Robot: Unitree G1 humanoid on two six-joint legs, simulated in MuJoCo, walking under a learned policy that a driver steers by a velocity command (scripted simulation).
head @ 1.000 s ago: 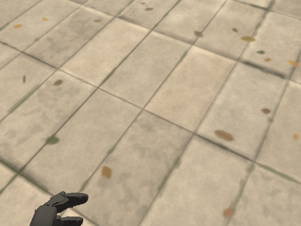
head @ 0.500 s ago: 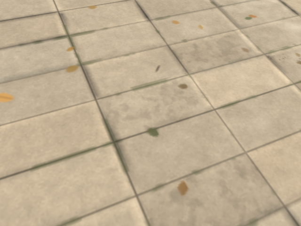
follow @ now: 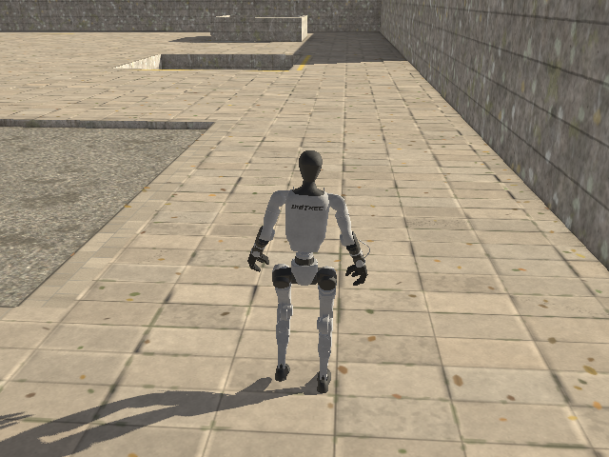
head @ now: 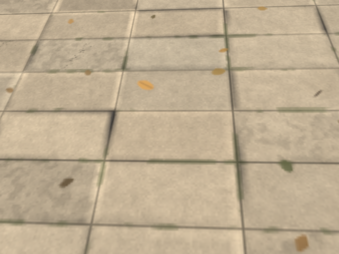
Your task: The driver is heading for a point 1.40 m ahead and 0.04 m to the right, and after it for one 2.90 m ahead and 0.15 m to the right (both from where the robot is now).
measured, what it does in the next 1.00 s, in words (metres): steps on the spot: left foot, then right foot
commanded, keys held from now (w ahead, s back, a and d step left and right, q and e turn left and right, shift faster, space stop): q+shift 0.04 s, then shift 0.20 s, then e+shift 0.50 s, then shift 0.22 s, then q+shift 0.04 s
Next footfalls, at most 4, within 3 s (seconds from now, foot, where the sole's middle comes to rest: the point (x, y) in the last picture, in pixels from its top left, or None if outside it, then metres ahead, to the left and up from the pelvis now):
0.20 left None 0.02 0.13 -0.78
0.70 right None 0.00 -0.06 -0.78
1.26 left None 0.03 0.10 -0.78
1.70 right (200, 242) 0.49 -0.04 -0.78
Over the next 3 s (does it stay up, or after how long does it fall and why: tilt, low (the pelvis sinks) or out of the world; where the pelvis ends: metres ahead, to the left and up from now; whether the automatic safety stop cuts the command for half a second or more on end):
stays up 0.92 0.02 -0.03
